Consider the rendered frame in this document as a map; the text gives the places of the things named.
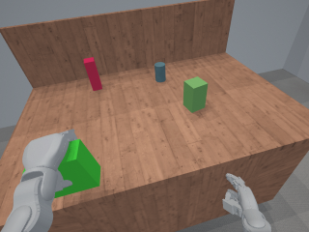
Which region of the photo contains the robot left hand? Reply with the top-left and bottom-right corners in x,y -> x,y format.
22,129 -> 78,192

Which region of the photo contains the sponge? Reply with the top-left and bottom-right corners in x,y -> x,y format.
22,139 -> 101,198

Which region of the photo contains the robot right forearm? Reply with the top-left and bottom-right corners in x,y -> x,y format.
241,209 -> 271,232

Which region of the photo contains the table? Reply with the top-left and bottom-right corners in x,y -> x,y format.
0,0 -> 309,232

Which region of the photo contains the robot right hand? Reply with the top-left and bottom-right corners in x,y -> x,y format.
222,173 -> 259,218

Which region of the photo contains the robot left forearm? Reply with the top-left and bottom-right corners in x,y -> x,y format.
0,166 -> 58,232

